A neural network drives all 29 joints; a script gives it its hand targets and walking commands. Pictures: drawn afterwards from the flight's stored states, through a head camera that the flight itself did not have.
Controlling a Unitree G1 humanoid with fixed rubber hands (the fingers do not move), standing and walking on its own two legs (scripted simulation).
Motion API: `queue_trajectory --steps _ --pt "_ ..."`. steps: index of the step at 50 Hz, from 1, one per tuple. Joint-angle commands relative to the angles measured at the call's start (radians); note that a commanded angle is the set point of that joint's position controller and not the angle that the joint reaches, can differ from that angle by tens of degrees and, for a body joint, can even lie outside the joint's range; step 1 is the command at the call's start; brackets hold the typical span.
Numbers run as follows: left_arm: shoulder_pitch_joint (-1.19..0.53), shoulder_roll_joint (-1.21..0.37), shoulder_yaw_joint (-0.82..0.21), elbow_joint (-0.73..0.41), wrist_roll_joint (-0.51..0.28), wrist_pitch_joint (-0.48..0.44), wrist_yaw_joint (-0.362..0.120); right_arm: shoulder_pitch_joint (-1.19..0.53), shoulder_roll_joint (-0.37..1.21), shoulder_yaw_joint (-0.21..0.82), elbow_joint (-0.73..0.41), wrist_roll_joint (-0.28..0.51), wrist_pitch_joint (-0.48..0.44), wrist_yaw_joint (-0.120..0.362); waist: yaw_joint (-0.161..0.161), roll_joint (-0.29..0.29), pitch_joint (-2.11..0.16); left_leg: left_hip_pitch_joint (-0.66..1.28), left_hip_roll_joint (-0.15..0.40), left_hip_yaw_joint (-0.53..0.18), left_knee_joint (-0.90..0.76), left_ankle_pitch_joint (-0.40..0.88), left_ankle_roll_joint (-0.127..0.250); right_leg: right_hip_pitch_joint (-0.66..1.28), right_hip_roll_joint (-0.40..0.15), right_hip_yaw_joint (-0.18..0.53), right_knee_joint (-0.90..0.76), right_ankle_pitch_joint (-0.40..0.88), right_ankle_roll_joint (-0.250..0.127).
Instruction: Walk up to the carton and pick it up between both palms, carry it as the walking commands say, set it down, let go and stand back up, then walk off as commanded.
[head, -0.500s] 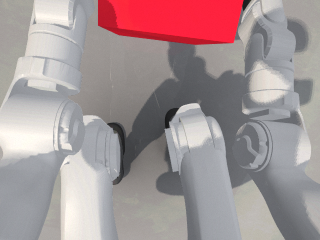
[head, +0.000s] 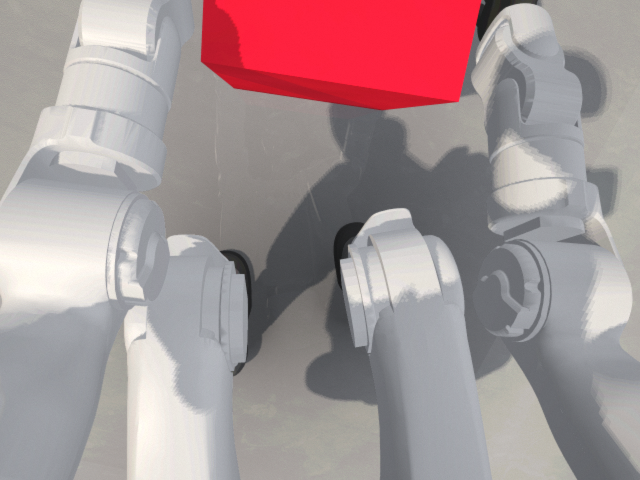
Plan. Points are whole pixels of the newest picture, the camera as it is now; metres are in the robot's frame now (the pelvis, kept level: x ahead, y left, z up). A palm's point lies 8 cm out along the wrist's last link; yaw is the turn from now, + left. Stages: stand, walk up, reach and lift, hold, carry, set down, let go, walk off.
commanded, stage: set down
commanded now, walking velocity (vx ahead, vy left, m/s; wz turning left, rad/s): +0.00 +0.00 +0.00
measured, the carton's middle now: out of the picture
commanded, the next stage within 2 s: none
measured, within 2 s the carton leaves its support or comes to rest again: neither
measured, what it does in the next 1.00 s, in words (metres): stands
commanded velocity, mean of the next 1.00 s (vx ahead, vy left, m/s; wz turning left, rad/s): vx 0.00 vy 0.00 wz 0.00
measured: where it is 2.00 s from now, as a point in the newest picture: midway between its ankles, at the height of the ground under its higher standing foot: (297, 318)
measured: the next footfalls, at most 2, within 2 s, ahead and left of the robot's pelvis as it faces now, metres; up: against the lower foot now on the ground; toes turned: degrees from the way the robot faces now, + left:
none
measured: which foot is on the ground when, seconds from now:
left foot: down 0.00-1.00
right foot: down 0.00-1.00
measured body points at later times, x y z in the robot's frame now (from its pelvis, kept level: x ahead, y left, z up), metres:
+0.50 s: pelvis +0.00 +0.00 -0.01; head +0.37 -0.02 +0.24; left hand +0.59 +0.07 -0.18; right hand +0.52 -0.23 -0.18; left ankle +0.11 +0.10 -0.34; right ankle +0.13 -0.12 -0.34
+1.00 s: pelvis +0.01 +0.00 -0.01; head +0.38 -0.01 +0.25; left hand +0.59 +0.07 -0.18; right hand +0.52 -0.23 -0.18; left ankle +0.11 +0.10 -0.34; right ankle +0.13 -0.12 -0.34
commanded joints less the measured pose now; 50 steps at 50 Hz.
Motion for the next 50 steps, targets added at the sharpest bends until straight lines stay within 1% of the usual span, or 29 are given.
queue_trajectory --steps 1,2,5,7,8,9,11,12,14,19,23,25,26,27,28,29,31,34,36,37,38,41,43,44,45,47,48,49,50 --pt "-0.53 -0.996 -0.304 -0.18 -0.122 -0.036 -0.256 -0.785 0.86 0.45 -0.179 0.109 -0.038 0.309 -0.066 0.091 -1.562 0.57 -0.031 0.035 -0.181 0.357 0.031 0.567 0.024 -0.109 -0.163 0.392 -0.016" --pt "-0.544 -0.992 -0.314 -0.202 -0.129 -0.038 -0.254 -0.768 0.866 0.439 -0.17 0.108 -0.038 0.307 -0.074 0.098 -1.576 0.575 -0.031 0.036 -0.179 0.372 0.031 0.571 0.026 -0.108 -0.159 0.405 -0.016" --pt "-0.521 -0.994 -0.327 -0.188 -0.133 -0.04 -0.251 -0.742 0.852 0.421 -0.151 0.104 -0.044 0.306 -0.091 0.118 -1.548 0.571 -0.033 0.03 -0.179 0.373 0.025 0.556 0.024 -0.106 -0.156 0.412 -0.023" --pt "-0.514 -0.978 -0.322 -0.181 -0.124 -0.043 -0.249 -0.736 0.85 0.418 -0.142 0.1 -0.044 0.309 -0.081 0.121 -1.519 0.566 -0.032 0.03 -0.179 0.372 0.026 0.542 0.024 -0.103 -0.156 0.407 -0.022" --pt "-0.504 -0.985 -0.315 -0.165 -0.12 -0.041 -0.252 -0.728 0.849 0.412 -0.128 0.093 -0.044 0.311 -0.093 0.108 -1.504 0.558 -0.031 0.023 -0.182 0.363 0.029 0.532 0.024 -0.11 -0.152 0.398 -0.022" --pt "-0.491 -0.984 -0.309 -0.166 -0.117 -0.044 -0.253 -0.728 0.854 0.42 -0.135 0.094 -0.045 0.313 -0.082 0.099 -1.49 0.545 -0.033 0.027 -0.175 0.367 0.029 0.527 0.025 -0.106 -0.153 0.397 -0.023" --pt "-0.48 -0.975 -0.302 -0.142 -0.111 -0.044 -0.256 -0.721 0.843 0.416 -0.122 0.09 -0.047 0.316 -0.084 0.103 -1.459 0.525 -0.031 0.025 -0.176 0.356 0.029 0.517 0.023 -0.105 -0.151 0.395 -0.023" --pt "-0.479 -0.967 -0.291 -0.136 -0.104 -0.046 -0.256 -0.71 0.853 0.409 -0.11 0.088 -0.046 0.318 -0.073 0.107 -1.437 0.514 -0.033 0.029 -0.176 0.347 0.03 0.513 0.023 -0.1 -0.154 0.384 -0.021" --pt "-0.472 -0.967 -0.288 -0.12 -0.101 -0.047 -0.261 -0.691 0.848 0.398 -0.093 0.078 -0.046 0.319 -0.085 0.099 -1.399 0.484 -0.031 0.025 -0.176 0.322 0.032 0.498 0.024 -0.101 -0.151 0.362 -0.021" --pt "-0.459 -0.941 -0.262 -0.087 -0.081 -0.045 -0.271 -0.671 0.832 0.383 -0.066 0.064 -0.044 0.327 -0.068 0.107 -1.295 0.438 -0.03 0.029 -0.184 0.266 0.035 0.462 0.021 -0.094 -0.156 0.306 -0.021" --pt "-0.461 -0.921 -0.25 -0.078 -0.077 -0.048 -0.274 -0.663 0.827 0.376 -0.065 0.058 -0.046 0.33 -0.07 0.109 -1.269 0.419 -0.03 0.031 -0.175 0.269 0.036 0.455 0.018 -0.089 -0.155 0.317 -0.021" --pt "-0.448 -0.912 -0.241 -0.084 -0.071 -0.055 -0.274 -0.639 0.834 0.376 -0.054 0.053 -0.046 0.329 -0.062 0.085 -1.261 0.408 -0.03 0.032 -0.175 0.276 0.038 0.459 0.021 -0.089 -0.153 0.322 -0.017" --pt "-0.438 -0.915 -0.239 -0.076 -0.067 -0.057 -0.275 -0.635 0.828 0.375 -0.056 0.054 -0.051 0.33 -0.059 0.103 -1.253 0.393 -0.033 0.033 -0.171 0.282 0.037 0.453 0.024 -0.083 -0.152 0.334 -0.021" --pt "-0.43 -0.922 -0.239 -0.069 -0.071 -0.056 -0.276 -0.633 0.816 0.372 -0.055 0.048 -0.052 0.329 -0.073 0.086 -1.245 0.389 -0.035 0.026 -0.172 0.281 0.038 0.458 0.023 -0.086 -0.154 0.33 -0.019" --pt "-0.434 -0.909 -0.237 -0.076 -0.067 -0.059 -0.276 -0.604 0.818 0.359 -0.036 0.042 -0.051 0.329 -0.075 0.093 -1.229 0.369 -0.032 0.025 -0.174 0.276 0.036 0.449 0.022 -0.084 -0.15 0.336 -0.021" --pt "-0.424 -0.906 -0.234 -0.067 -0.063 -0.061 -0.274 -0.606 0.816 0.367 -0.043 0.045 -0.055 0.33 -0.059 0.099 -1.212 0.373 -0.033 0.029 -0.174 0.285 0.035 0.435 0.023 -0.081 -0.15 0.34 -0.021" --pt "-0.394 -0.902 -0.224 -0.046 -0.054 -0.061 -0.273 -0.581 0.815 0.353 -0.025 0.031 -0.055 0.33 -0.056 0.096 -1.188 0.351 -0.037 0.028 -0.173 0.281 0.036 0.422 0.025 -0.076 -0.15 0.336 -0.022" --pt "-0.377 -0.894 -0.226 -0.044 -0.047 -0.069 -0.268 -0.565 0.805 0.346 -0.018 0.028 -0.061 0.33 -0.063 0.099 -1.172 0.34 -0.034 0.021 -0.173 0.286 0.034 0.4 0.024 -0.073 -0.142 0.342 -0.023" --pt "-0.373 -0.875 -0.21 -0.036 -0.038 -0.068 -0.264 -0.558 0.785 0.338 -0.019 0.02 -0.062 0.329 -0.052 0.098 -1.167 0.343 -0.033 0.018 -0.176 0.287 0.033 0.395 0.021 -0.072 -0.138 0.341 -0.02" --pt "-0.368 -0.881 -0.215 -0.034 -0.036 -0.071 -0.265 -0.539 0.789 0.334 -0.004 0.012 -0.062 0.327 -0.069 0.085 -1.161 0.34 -0.034 0.015 -0.176 0.29 0.032 0.396 0.025 -0.077 -0.138 0.343 -0.02" --pt "-0.365 -0.866 -0.216 -0.038 -0.031 -0.072 -0.263 -0.542 0.789 0.335 -0.012 0.015 -0.064 0.328 -0.056 0.095 -1.158 0.336 -0.03 0.02 -0.176 0.289 0.029 0.391 0.023 -0.07 -0.138 0.343 -0.02" --pt "-0.355 -0.853 -0.204 -0.031 -0.02 -0.073 -0.26 -0.528 0.775 0.319 0.01 0.002 -0.066 0.325 -0.056 0.095 -1.141 0.333 -0.03 0.016 -0.176 0.281 0.029 0.386 0.023 -0.069 -0.136 0.331 -0.019" --pt "-0.349 -0.84 -0.2 -0.028 -0.017 -0.073 -0.257 -0.531 0.753 0.314 -0.006 0.002 -0.069 0.323 -0.058 0.102 -1.149 0.343 -0.027 0.017 -0.176 0.28 0.028 0.382 0.021 -0.069 -0.135 0.325 -0.017" --pt "-0.344 -0.824 -0.194 -0.032 -0.013 -0.076 -0.254 -0.52 0.749 0.307 0.001 -0.002 -0.071 0.321 -0.056 0.096 -1.149 0.342 -0.026 0.017 -0.175 0.284 0.028 0.381 0.021 -0.072 -0.132 0.329 -0.015" --pt "-0.348 -0.806 -0.196 -0.029 -0.016 -0.077 -0.25 -0.517 0.728 0.298 0.0 -0.004 -0.073 0.316 -0.066 0.104 -1.155 0.348 -0.023 0.017 -0.175 0.281 0.024 0.388 0.022 -0.07 -0.136 0.332 -0.017" --pt "-0.344 -0.754 -0.178 -0.036 -0.004 -0.082 -0.241 -0.493 0.699 0.274 0.018 -0.017 -0.075 0.309 -0.057 0.097 -1.145 0.343 -0.021 0.017 -0.179 0.275 0.023 0.385 0.019 -0.07 -0.132 0.323 -0.013" --pt "-0.33 -0.732 -0.17 -0.026 0.0 -0.083 -0.236 -0.486 0.666 0.265 0.013 -0.019 -0.08 0.302 -0.064 0.087 -1.144 0.346 -0.019 0.01 -0.181 0.277 0.024 0.381 0.018 -0.077 -0.129 0.324 -0.009" --pt "-0.325 -0.717 -0.171 -0.033 0.003 -0.087 -0.231 -0.478 0.655 0.258 0.014 -0.021 -0.084 0.298 -0.057 0.097 -1.153 0.359 -0.019 0.015 -0.18 0.287 0.02 0.386 0.021 -0.075 -0.131 0.331 -0.011" --pt "-0.323 -0.681 -0.165 -0.031 -0.001 -0.092 -0.223 -0.472 0.63 0.252 0.008 -0.024 -0.089 0.289 -0.059 0.087 -1.171 0.368 -0.017 0.014 -0.178 0.291 0.019 0.406 0.016 -0.076 -0.132 0.339 -0.006"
